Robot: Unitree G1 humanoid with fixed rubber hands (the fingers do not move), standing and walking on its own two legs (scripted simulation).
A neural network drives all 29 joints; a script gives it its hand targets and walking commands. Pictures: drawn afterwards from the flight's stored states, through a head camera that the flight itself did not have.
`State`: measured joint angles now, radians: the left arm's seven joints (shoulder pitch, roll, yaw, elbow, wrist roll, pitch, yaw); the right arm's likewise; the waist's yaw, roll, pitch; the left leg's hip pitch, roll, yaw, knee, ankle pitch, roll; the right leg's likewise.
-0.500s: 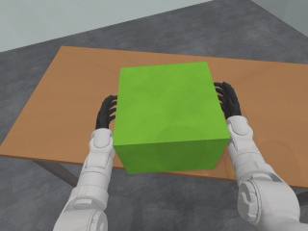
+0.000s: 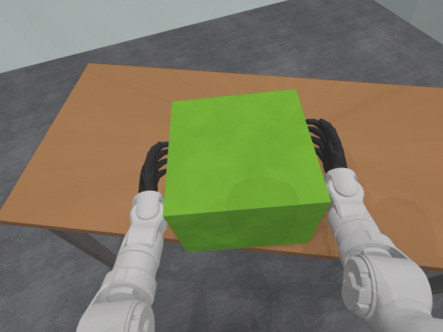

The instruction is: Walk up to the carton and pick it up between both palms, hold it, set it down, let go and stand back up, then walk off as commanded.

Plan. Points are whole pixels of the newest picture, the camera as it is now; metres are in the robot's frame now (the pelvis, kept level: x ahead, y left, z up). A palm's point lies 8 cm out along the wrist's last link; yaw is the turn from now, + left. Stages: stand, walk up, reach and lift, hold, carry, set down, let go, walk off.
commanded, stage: set down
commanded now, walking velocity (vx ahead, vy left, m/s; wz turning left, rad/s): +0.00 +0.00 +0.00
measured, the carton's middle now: (240, 172) +0.41 -0.01 -0.01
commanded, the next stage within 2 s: none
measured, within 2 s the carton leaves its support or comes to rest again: rests again in 1.08 s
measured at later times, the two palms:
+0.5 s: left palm (154, 182) +0.37 +0.16 +0.02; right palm (333, 168) +0.41 -0.18 +0.03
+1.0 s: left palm (154, 184) +0.37 +0.16 +0.01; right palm (332, 169) +0.41 -0.18 +0.02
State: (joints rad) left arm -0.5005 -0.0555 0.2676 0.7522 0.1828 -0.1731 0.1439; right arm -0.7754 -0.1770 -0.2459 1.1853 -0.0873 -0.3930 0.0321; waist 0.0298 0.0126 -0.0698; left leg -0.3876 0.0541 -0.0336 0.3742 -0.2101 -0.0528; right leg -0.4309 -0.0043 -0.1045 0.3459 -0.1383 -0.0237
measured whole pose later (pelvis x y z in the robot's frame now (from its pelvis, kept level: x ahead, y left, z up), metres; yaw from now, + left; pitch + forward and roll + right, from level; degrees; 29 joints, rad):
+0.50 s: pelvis +0.00 +0.00 +0.00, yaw +0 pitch +14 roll +0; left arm -0.51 -0.06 0.27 0.77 0.18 -0.27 0.13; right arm -0.76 -0.18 -0.27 1.21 -0.10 -0.41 0.04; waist 0.02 0.01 -0.07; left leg -0.42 0.05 -0.03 0.37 -0.21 -0.05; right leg -0.46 0.00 -0.10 0.35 -0.14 -0.02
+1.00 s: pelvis -0.01 +0.00 +0.00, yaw +0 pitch +16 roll +0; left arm -0.55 -0.06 0.30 0.83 0.18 -0.31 0.15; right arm -0.80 -0.18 -0.30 1.22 -0.11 -0.42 0.04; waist 0.03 0.01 -0.08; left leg -0.47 0.05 -0.03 0.37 -0.19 -0.05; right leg -0.52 0.00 -0.10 0.35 -0.12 -0.03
